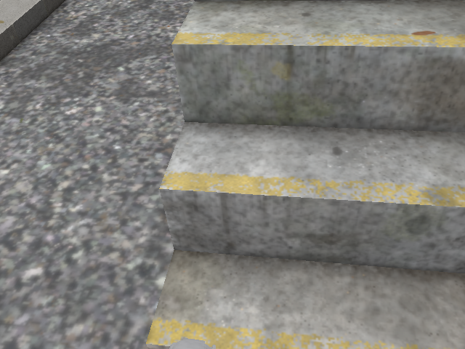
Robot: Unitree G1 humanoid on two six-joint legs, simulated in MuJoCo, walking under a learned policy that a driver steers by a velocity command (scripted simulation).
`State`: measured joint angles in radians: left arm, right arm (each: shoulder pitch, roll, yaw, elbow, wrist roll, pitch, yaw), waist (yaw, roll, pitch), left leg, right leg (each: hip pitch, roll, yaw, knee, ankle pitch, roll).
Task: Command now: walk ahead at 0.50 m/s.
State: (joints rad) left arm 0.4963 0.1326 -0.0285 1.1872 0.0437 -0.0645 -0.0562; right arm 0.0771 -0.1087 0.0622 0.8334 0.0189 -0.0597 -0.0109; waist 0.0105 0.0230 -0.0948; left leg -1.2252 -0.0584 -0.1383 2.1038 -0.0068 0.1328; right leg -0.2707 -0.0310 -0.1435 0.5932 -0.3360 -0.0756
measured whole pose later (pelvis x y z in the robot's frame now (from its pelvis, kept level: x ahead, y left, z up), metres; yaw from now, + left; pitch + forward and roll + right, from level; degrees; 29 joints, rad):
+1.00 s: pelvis +0.44 -0.08 +0.38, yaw -2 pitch +0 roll +2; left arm 0.48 0.19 0.00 1.20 0.02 -0.03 -0.06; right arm 0.16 -0.15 0.00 0.89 0.03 -0.10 0.00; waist 0.00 0.00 -0.10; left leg -0.86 -0.10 -0.12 1.91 -0.02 0.16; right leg -0.37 -0.02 -0.08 0.83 -0.46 -0.07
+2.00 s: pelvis +0.86 -0.21 +0.74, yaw -3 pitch -2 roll +0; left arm 0.40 0.20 0.02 1.07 0.01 0.00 -0.01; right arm 0.23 -0.23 -0.05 0.96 0.06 -0.04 0.03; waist 0.00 0.06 -0.09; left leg -0.60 -0.09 -0.13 1.92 -0.02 0.07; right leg -0.56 -0.05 -0.08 1.18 -0.59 -0.02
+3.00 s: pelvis +1.14 -0.21 +1.02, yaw -5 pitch -4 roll +3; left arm 0.38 0.18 0.04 0.93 0.06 0.05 0.02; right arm 0.17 -0.19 -0.02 0.83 0.03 -0.01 -0.06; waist 0.07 0.00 -0.03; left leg -0.07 0.07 0.19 0.47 -0.31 -0.04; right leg -0.30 -0.11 0.02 0.76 -0.29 -0.01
